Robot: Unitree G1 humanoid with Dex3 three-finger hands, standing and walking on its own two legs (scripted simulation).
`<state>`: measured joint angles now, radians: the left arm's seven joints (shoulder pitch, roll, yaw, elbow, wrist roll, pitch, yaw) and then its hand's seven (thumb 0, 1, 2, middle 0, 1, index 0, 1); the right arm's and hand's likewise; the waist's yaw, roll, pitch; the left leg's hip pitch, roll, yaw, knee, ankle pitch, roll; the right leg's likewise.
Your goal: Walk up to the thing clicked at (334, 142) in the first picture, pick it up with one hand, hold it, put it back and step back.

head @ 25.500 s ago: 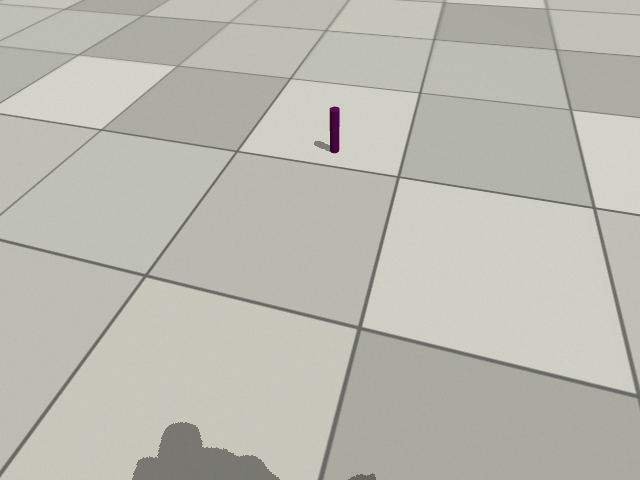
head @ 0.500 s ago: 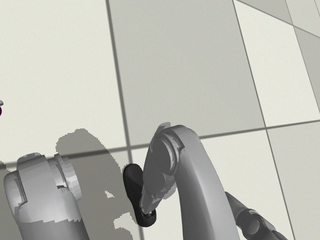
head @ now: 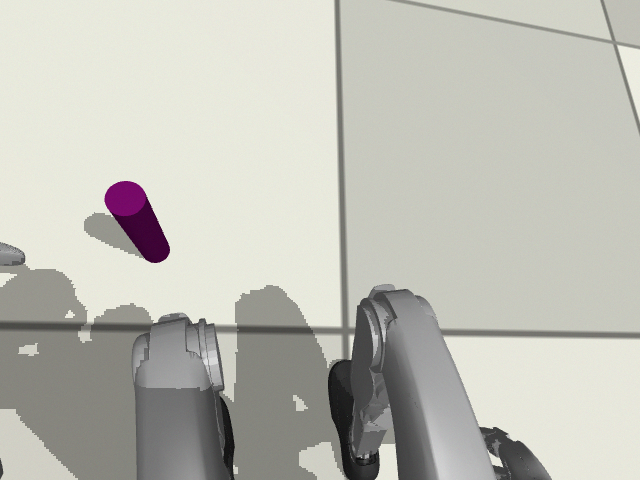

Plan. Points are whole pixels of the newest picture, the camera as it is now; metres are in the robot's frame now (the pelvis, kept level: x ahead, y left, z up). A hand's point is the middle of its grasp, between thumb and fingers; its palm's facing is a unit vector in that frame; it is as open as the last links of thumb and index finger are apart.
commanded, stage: home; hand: left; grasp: from the side
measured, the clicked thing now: (143, 229) +0.48 +0.23 -0.24
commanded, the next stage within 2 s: none
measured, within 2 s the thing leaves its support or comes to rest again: neither
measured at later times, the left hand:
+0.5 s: hand out of the picture +0.32 +0.29 +0.12, palm faces +0.23 -0.88 -0.42, open 17.3 cm
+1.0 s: hand out of the picture +0.24 +0.20 +0.29, palm faces +0.21 -0.93 -0.31, open 17.6 cm
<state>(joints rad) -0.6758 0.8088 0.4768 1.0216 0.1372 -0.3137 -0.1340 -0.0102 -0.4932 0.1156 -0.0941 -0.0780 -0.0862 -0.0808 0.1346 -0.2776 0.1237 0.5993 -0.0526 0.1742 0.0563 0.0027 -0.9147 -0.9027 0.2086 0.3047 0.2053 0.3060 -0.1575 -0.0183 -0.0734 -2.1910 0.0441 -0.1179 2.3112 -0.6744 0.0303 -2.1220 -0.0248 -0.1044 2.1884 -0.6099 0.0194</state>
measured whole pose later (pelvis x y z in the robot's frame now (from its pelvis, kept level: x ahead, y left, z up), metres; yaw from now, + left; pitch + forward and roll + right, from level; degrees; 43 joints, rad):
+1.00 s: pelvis +0.09 +0.00 +0.35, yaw +7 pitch +10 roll -2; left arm 0.45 0.22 -0.02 0.03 -0.01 0.24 0.16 -0.01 -0.57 0.04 -0.06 -0.05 -0.05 -0.05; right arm 0.29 -0.21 0.03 0.48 0.04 -0.05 -0.17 0.01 -0.89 -0.90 0.21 0.30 0.20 0.31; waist -0.04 0.05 -0.15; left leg -0.68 0.04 -0.01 1.00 -0.49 -0.01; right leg -0.66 -0.01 -0.06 0.94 -0.45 0.01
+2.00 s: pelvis +0.09 +0.00 +0.36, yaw +8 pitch +6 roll -2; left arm 0.44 0.20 -0.01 0.06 0.00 0.25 0.13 -0.01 -0.55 0.05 -0.05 -0.05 -0.05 -0.05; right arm 0.28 -0.21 0.03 0.53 0.01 -0.14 -0.17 0.01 -0.90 -0.90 0.21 0.30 0.20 0.30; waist -0.02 0.03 -0.09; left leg -0.58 0.04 -0.02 0.92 -0.45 -0.01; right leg -0.56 -0.02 -0.06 0.87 -0.42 0.00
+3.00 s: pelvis +0.09 +0.00 +0.36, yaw +8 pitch +7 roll -2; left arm 0.44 0.20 -0.01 0.06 0.00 0.24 0.13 -0.01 -0.33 0.28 -0.15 -0.20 -0.14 -0.19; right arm 0.28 -0.21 0.03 0.54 0.01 -0.15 -0.17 0.01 -0.90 -0.89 0.21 0.30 0.20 0.30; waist -0.02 0.03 -0.09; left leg -0.58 0.04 -0.01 0.92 -0.46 -0.01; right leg -0.56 -0.02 -0.06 0.87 -0.42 0.01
